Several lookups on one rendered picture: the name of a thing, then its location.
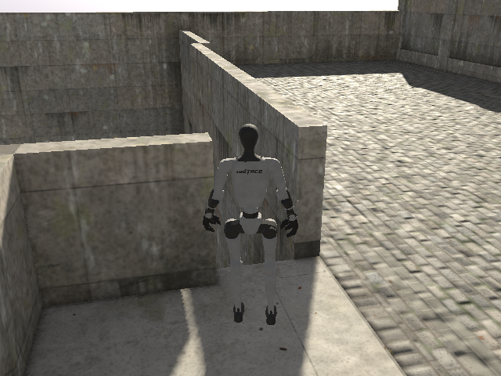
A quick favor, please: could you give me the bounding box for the left robot forearm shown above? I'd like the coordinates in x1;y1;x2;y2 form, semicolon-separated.
204;188;219;219

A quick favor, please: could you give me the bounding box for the right robot upper arm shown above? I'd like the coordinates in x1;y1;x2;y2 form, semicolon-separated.
265;157;289;200

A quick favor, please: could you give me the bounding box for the right robot shin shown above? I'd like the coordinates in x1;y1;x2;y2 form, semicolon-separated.
265;262;276;314

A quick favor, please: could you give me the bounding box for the right robot foot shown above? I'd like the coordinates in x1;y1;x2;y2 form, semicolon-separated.
265;305;277;325

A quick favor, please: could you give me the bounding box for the left robot upper arm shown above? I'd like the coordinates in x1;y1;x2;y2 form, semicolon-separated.
211;158;233;201

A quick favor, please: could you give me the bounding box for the right robot hand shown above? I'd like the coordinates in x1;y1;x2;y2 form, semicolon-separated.
280;219;298;237

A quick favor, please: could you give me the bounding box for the left robot hand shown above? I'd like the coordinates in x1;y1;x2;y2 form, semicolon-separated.
203;215;221;232

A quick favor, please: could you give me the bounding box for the right robot forearm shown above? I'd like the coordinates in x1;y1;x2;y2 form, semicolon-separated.
281;188;297;221

